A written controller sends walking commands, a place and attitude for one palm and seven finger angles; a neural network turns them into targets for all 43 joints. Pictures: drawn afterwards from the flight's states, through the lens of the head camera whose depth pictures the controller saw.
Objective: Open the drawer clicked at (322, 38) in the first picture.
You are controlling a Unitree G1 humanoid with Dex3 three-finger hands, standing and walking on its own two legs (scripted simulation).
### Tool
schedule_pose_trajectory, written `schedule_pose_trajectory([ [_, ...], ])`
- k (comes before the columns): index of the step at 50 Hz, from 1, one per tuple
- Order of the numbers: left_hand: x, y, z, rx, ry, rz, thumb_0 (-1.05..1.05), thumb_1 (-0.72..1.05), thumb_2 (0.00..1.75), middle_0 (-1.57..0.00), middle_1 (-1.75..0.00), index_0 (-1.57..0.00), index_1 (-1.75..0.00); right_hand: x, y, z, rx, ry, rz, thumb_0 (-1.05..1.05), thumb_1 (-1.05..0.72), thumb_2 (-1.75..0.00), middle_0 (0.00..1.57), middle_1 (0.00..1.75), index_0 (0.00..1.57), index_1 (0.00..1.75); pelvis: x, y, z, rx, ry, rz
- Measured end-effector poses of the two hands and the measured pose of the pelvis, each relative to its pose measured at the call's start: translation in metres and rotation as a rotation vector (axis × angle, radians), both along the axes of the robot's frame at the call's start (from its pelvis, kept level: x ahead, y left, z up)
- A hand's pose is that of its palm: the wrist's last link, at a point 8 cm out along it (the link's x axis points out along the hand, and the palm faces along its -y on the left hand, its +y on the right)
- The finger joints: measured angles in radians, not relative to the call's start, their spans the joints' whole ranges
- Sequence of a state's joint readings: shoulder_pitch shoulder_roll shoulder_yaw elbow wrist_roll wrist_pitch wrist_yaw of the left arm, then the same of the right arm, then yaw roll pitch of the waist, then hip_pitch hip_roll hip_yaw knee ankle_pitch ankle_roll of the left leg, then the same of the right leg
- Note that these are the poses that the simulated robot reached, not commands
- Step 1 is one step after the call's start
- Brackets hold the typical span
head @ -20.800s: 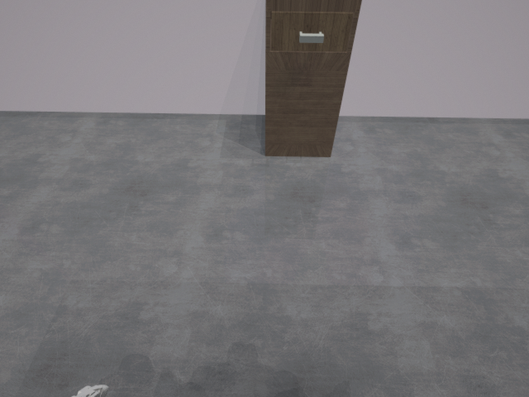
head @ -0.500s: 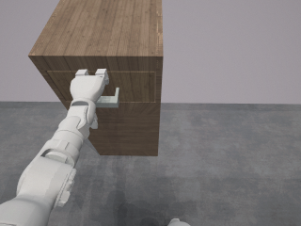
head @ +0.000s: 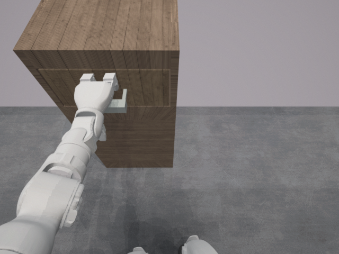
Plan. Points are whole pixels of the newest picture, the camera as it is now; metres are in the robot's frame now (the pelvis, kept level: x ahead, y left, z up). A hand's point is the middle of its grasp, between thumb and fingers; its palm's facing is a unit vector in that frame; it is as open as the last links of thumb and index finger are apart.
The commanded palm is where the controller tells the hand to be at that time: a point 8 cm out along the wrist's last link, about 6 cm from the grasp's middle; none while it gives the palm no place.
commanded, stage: lower the fingers behind the handle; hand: left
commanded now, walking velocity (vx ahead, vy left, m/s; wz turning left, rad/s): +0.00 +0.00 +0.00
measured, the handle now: (109, 99) +0.54 +0.14 -0.02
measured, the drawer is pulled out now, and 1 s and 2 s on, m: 0.00 0.00 0.00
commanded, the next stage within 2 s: lift the fingers back up to retry in 1.16 s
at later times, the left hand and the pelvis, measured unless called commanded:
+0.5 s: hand (105, 109) +0.50 +0.14 -0.01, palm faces -0.02 +0.01 -1.00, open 13.9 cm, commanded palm +0.47 +0.15 +0.03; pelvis -0.01 +0.00 -0.02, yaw +0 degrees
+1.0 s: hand (105, 110) +0.49 +0.14 -0.01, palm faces -0.01 +0.03 -1.00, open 13.9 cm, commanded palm +0.47 +0.16 +0.01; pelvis -0.03 +0.00 -0.03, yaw +0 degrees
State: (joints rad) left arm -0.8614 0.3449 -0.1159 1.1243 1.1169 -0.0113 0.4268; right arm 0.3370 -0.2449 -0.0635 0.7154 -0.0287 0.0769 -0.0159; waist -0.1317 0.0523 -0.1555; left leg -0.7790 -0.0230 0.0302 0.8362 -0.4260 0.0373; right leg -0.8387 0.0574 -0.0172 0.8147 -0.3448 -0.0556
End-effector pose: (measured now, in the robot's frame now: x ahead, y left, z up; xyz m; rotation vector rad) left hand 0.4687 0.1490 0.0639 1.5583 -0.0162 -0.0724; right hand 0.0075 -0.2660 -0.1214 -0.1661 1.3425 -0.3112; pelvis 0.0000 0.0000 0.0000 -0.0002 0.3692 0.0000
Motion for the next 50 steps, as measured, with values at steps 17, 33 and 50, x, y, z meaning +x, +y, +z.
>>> schedule_pose_trajectory([
  [17,0.002,-0.003,-0.018,0.001,-0.005,0.002,0.0,-0.49,0.3,-0.33,-1.23,-0.32,-1.2,-0.004,0.01,-0.011,0.016,0.021,0.008,0.01,-0.9,-0.9,0.2,0.3,0.2,0.3,-0.001,0.004,-0.01,-0.006,0.031,0.004],
  [33,0.006,-0.006,-0.02,0.028,-0.008,0.03,0.0,-0.49,0.3,-0.32,-1.3,-0.32,-1.2,-0.013,0.007,-0.018,0.003,0.01,0.012,0.01,-0.9,-0.9,0.2,0.3,0.2,0.3,-0.012,0.004,-0.02,-0.004,0.048,0.002],
  [50,0.006,-0.008,-0.023,0.045,-0.024,0.036,0.0,-0.49,0.3,-0.29,-1.35,-0.32,-1.2,-0.039,0.005,-0.028,-0.009,0.021,0.006,0.01,-0.9,-0.9,0.2,0.3,0.2,0.3,-0.031,0.002,-0.033,-0.003,0.067,0.005],
])
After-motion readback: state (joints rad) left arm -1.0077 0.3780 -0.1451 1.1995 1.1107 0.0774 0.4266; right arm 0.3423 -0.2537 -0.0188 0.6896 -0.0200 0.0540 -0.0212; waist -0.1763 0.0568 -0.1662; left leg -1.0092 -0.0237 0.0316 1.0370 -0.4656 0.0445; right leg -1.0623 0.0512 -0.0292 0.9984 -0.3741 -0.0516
